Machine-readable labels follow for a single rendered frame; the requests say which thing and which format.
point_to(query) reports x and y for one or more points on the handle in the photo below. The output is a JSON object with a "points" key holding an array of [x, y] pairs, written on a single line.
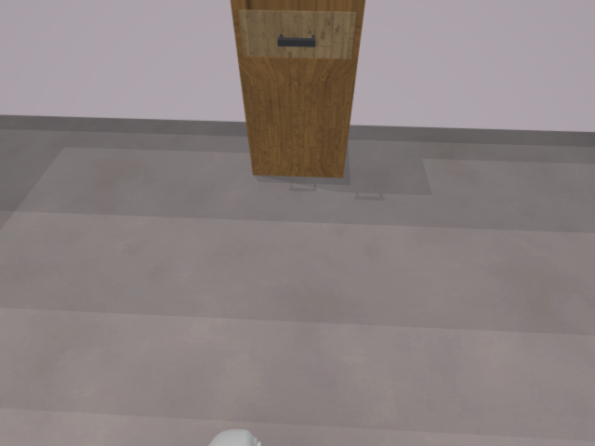
{"points": [[286, 41]]}

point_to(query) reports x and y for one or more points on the cabinet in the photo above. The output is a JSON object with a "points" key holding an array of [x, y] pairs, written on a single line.
{"points": [[297, 110]]}

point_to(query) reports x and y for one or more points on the drawer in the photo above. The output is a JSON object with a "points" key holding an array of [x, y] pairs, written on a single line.
{"points": [[333, 30]]}

